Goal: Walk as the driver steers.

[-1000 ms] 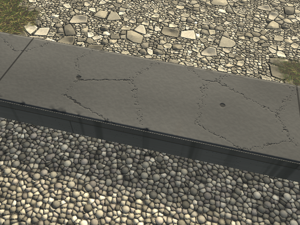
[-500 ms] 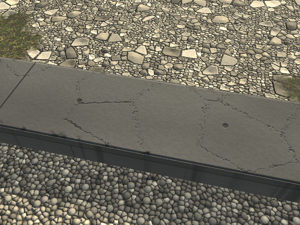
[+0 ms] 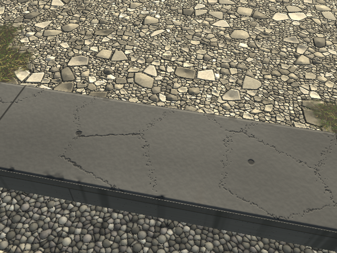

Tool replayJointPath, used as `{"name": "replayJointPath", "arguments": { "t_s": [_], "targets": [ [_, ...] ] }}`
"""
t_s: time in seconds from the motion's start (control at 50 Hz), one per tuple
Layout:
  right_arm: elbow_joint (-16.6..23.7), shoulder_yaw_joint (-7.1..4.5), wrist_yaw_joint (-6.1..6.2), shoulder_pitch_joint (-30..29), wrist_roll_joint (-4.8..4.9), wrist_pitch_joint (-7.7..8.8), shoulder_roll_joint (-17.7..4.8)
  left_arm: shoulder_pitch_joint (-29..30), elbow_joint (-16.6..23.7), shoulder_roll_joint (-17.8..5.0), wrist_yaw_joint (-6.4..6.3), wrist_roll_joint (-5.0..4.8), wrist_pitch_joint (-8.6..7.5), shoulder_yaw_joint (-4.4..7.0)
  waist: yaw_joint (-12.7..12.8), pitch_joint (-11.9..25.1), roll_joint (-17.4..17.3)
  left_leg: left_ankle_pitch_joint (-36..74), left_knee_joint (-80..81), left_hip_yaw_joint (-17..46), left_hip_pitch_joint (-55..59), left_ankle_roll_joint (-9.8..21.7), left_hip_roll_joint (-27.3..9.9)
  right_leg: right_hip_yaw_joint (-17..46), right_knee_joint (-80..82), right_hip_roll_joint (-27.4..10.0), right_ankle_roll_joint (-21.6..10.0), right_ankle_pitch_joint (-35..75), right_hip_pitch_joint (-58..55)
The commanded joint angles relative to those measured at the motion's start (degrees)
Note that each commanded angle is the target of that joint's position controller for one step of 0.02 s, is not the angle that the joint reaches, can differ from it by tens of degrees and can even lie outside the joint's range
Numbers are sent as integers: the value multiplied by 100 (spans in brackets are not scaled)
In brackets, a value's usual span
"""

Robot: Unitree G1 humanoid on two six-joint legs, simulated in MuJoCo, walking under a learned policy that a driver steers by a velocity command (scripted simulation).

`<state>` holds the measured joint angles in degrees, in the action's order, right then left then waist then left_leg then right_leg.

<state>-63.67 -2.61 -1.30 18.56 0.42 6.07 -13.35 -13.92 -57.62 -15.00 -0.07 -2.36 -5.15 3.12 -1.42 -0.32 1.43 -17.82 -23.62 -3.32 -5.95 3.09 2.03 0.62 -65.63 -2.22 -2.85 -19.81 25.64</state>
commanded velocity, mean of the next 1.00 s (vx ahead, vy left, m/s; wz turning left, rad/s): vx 0.48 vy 0.00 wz -0.49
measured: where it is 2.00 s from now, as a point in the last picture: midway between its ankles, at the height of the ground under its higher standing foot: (235, 174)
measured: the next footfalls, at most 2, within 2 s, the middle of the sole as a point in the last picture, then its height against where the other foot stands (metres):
right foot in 0.32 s outside the picture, level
left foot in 0.66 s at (165, 244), level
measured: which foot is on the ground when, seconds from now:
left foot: down 0.00-0.32, up 0.34-0.64, down 0.66-1.00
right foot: up 0.00-0.30, down 0.32-0.82, up 0.84-1.00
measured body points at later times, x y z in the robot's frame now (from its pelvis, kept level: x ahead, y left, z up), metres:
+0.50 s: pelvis +0.25 -0.08 +0.00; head +0.28 -0.09 +0.45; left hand +0.42 +0.16 -0.12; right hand +0.31 -0.37 -0.12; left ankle +0.28 +0.10 -0.65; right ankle +0.29 -0.14 -0.74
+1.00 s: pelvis +0.51 -0.10 +0.00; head +0.54 -0.10 +0.45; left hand +0.78 +0.03 -0.11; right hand +0.42 -0.36 -0.12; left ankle +0.52 +0.03 -0.74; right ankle +0.43 -0.19 -0.50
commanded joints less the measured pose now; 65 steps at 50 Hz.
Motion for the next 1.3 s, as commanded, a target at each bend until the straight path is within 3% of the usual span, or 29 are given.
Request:
{"name": "replayJointPath", "arguments": {
  "t_s": [0.02,0.2,0.26,0.3,0.32,0.34,0.36,0.38,0.42,0.54,0.68,0.74,0.78,0.8,0.82,0.84,0.86,0.88,0.94,0.98,1.08,1.12,1.16,1.2,1.22,1.24,1.26,1.28,1.3],
  "targets": [
    [155,11,68,226,-69,4,-489,481,417,-314,99,26,-38,99,-59,-329,-596,2077,1342,1236,1060,651,-1549,230,268,-488,-42,696,1805],
    [200,-54,261,471,-41,-38,-934,2084,1240,-113,262,73,58,-85,-236,-775,-461,2752,1836,-251,592,494,-1530,-390,2986,-104,-86,2129,964],
    [321,-120,313,297,-43,-129,-1138,1800,1350,-400,362,90,48,44,163,-311,-704,5476,728,-546,1213,306,-1684,-690,3045,274,-409,1568,370],
    [542,-140,364,63,-89,-256,-1203,388,1013,-829,366,86,92,306,902,531,-784,6472,-1262,-692,911,131,-1556,-774,3216,681,-715,1407,-1324],
    [695,-106,378,65,-136,-241,-1182,-472,859,-1182,270,84,151,478,1255,976,-386,5106,-2880,-675,-394,-56,-1361,148,3365,236,-970,1197,-2949],
    [934,161,239,614,-226,-76,-245,-633,906,-1622,202,122,178,536,620,1617,1240,-405,-5250,-425,-2905,-421,-89,3494,3921,-1431,-2087,111,-4781],
    [1020,105,123,110,-35,211,-609,-714,919,-1324,176,163,131,427,867,2038,837,-1366,-6060,889,-3573,-240,71,4845,4930,-1673,-2182,-627,-4943],
    [1276,-15,74,-455,182,367,-990,-370,960,-1110,154,191,51,368,826,1143,680,-804,-5906,981,-4107,-57,-277,4000,5136,-1477,-1833,-429,-4323],
    [1268,-67,176,-627,70,405,-1026,511,1206,-803,200,198,-60,269,289,373,-338,-80,-4902,918,-3415,-44,-742,2732,5323,-1038,-1492,919,-2480],
    [1732,-95,313,-1019,-246,18,-665,557,1364,-975,15,197,-16,277,-49,62,-11,843,-2811,485,-2254,-619,-624,1181,5416,-276,-1342,2863,-382],
    [2191,5,218,-2085,-69,-51,-674,-376,1281,-751,-163,139,208,229,537,58,383,781,-2141,716,-3620,-625,-400,2480,4923,-687,-1170,1104,-2221],
    [2489,61,59,-2587,-118,191,-506,-895,1223,-741,-245,126,408,206,619,215,351,-7,-1433,258,-3495,-553,-42,2594,4189,-565,-977,3303,-3222],
    [2362,-75,59,-1785,-92,235,-734,-273,1494,-902,-268,138,509,214,0,656,644,605,-121,82,-1623,-422,260,2243,3321,-53,-561,5680,-2784],
    [2164,-190,76,-822,-128,223,-949,173,1682,-959,-258,122,476,221,-532,1123,723,1795,724,426,-138,-203,-53,2032,2389,205,-299,5906,-2250],
    [1887,-320,162,399,-129,126,-1351,430,1847,-679,-217,215,396,148,-947,1733,314,3249,361,1061,2198,112,-1131,1669,926,438,-19,3500,-598],
    [1785,-324,205,557,-146,0,-1620,-445,1832,186,-157,379,192,-46,-257,1677,-1478,7177,-529,2787,3586,683,-2693,1445,-555,1302,185,-1643,1581],
    [1839,-368,195,590,-222,-124,-1488,-900,1784,-363,-134,162,130,49,-223,1723,-1130,6644,-587,3178,3259,1348,-3395,1340,-1833,932,401,-1806,2276],
    [1886,-340,228,355,-240,-213,-1174,-415,1881,-522,-154,-57,194,88,-331,1103,-981,4849,-229,2926,2809,1460,-3208,914,-2760,601,550,-1572,3022],
    [1772,-45,253,-123,-196,-363,-258,625,2306,-14,-89,-25,446,-40,-165,-415,-948,1958,696,1480,990,748,-2179,381,-4339,173,542,-1162,4005],
    [1485,-19,297,295,-167,-371,-208,759,2610,611,-1,-2,493,-270,-93,-670,-1062,1616,1158,1040,279,705,-2110,97,-5566,189,394,-1070,4413],
    [1274,3,435,346,-134,-398,-378,1528,3574,736,56,151,433,-588,307,-709,-606,1770,1384,-118,-103,302,-1558,-102,-4591,-63,344,-464,5192],
    [1354,-47,577,335,-108,-489,-697,1924,3884,455,264,211,348,-631,303,-413,-392,2699,1862,-522,-1163,436,-1266,-950,-2250,-178,452,104,3280],
    [1308,-117,646,773,-28,-442,-1224,2232,3891,248,254,108,371,-463,212,619,-523,7488,1765,-504,-903,587,-1541,-1789,-1115,562,142,-43,650],
    [1528,-356,577,225,26,-437,-2247,375,3592,-506,301,155,381,-98,1303,1893,-1814,12300,-450,-506,1114,568,-2012,-1197,-22,872,-399,-391,-50],
    [1660,-328,508,124,136,-398,-2007,-347,3388,-931,301,160,398,60,1665,2297,-1592,11696,-1855,-298,846,304,-1880,-119,1203,748,-770,338,-1153],
    [2006,-65,323,530,-95,-192,-1043,-634,3152,-1629,238,173,351,213,1180,3118,1098,3658,-4810,6,-1627,-165,-543,3649,2639,-987,-1951,2119,-3475],
    [1452,-128,-17,825,-178,70,-1121,-1066,2918,-1324,16,502,447,115,1230,4304,1395,-170,-7491,1404,-2305,-113,384,6021,4024,-1853,-2437,2795,-3952],
    [1505,-276,-185,614,100,119,-1097,-908,2607,-838,46,480,370,-45,1074,3423,564,-360,-8449,1976,-2956,-58,331,5267,4123,-1966,-2081,2526,-3001],
    [1923,-105,-94,-126,159,1,-658,-445,2440,-647,148,302,309,-115,823,1982,-57,-409,-8724,1577,-3221,-33,182,4207,4055,-1828,-1633,2293,-1639]
  ]
}}
Over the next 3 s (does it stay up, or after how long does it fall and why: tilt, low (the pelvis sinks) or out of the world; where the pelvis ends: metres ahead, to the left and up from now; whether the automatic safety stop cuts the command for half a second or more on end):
stays up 0.77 -0.23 0.15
